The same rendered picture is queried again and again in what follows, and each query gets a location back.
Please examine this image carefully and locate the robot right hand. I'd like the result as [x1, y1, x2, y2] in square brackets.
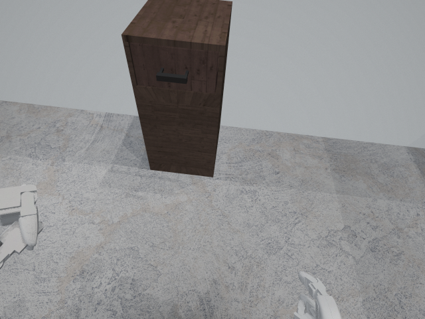
[294, 271, 343, 319]

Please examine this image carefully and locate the cabinet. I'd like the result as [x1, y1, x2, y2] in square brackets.
[122, 0, 232, 177]

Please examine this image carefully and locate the handle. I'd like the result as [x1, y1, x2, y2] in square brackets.
[156, 68, 189, 84]

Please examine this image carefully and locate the robot left hand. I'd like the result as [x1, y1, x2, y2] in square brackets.
[0, 184, 44, 269]

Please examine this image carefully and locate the drawer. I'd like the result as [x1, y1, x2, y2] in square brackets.
[130, 43, 219, 94]

